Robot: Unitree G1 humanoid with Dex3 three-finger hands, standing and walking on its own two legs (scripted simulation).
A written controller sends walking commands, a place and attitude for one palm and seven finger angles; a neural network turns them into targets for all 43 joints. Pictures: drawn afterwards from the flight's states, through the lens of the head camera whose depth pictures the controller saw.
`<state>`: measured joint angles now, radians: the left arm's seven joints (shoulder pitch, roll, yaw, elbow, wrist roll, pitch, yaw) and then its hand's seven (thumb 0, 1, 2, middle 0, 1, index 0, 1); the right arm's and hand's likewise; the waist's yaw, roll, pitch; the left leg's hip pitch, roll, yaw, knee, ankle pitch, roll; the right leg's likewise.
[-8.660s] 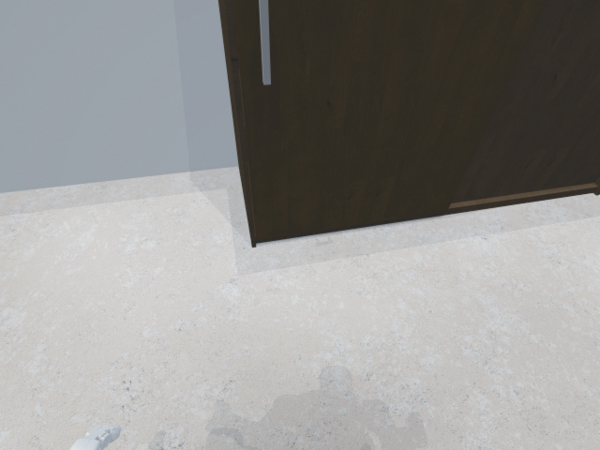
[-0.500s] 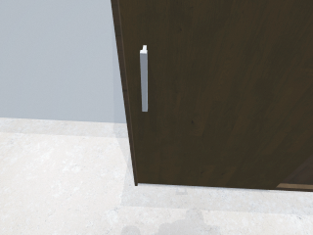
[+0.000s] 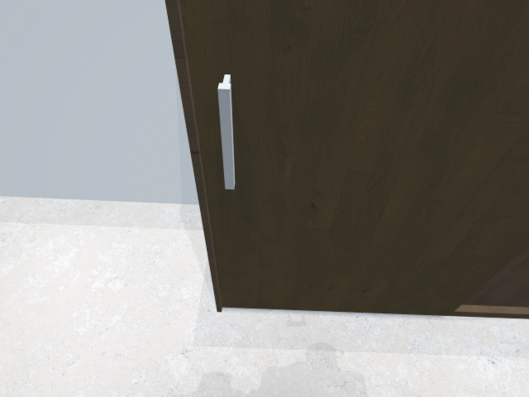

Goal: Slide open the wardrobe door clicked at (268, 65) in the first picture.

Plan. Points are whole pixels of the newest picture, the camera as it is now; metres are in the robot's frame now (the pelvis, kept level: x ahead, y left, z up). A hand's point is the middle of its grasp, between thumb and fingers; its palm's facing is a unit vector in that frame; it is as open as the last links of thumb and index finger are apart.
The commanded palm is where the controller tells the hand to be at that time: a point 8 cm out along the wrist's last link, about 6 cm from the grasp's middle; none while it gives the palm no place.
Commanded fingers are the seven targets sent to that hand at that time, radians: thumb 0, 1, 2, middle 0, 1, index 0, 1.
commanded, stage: look again from close up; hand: left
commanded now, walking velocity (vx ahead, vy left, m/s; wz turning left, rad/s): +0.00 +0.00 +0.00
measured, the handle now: (228, 136) +0.55 +0.11 +0.10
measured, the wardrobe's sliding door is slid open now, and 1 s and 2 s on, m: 0.00 0.00 0.00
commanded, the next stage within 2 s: raise the hand with hooked fingers in 0.92 s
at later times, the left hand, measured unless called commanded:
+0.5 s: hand out of the picture +0.04 +0.18 -0.18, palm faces -0.01 -0.98 -0.20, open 7.4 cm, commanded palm none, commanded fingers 0.00 0.90 0.90 -0.20 -0.30 -0.20 -0.30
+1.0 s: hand out of the picture +0.04 +0.20 -0.18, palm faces +0.00 -0.98 -0.21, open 7.4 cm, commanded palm none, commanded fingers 0.00 0.90 0.90 -0.20 -0.30 -0.20 -0.30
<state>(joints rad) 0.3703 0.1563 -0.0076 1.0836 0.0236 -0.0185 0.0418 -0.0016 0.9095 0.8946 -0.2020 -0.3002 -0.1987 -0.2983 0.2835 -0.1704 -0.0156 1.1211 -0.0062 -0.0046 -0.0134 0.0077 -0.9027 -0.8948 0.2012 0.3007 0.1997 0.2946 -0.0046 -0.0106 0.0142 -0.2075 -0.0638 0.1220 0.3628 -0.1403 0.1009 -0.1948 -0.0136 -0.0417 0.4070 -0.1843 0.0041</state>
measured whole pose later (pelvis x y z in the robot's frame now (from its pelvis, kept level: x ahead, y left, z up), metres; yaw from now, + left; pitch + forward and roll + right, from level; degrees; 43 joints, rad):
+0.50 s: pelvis +0.03 +0.00 +0.00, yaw +0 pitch -1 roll -1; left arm 0.28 0.19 -0.02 1.08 0.02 -0.02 0.04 0.00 0.91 0.89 -0.20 -0.30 -0.20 -0.30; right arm 0.24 -0.18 0.00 1.13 -0.01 -0.02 -0.01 0.01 -0.90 -0.89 0.20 0.30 0.20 0.29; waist -0.01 -0.02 0.03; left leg -0.16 -0.06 0.12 0.35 -0.17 0.10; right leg -0.14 -0.01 -0.04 0.37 -0.20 0.00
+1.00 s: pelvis +0.04 +0.01 +0.00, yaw +0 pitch -2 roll -1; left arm 0.28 0.21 -0.01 1.10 0.02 -0.01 0.04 0.00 0.91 0.89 -0.20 -0.30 -0.20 -0.30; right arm 0.22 -0.21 0.01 1.14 -0.01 -0.02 -0.02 0.01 -0.90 -0.89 0.20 0.30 0.20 0.29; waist 0.00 -0.03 0.03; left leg -0.11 -0.09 0.12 0.30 -0.16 0.11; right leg -0.10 -0.03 -0.04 0.34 -0.21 0.02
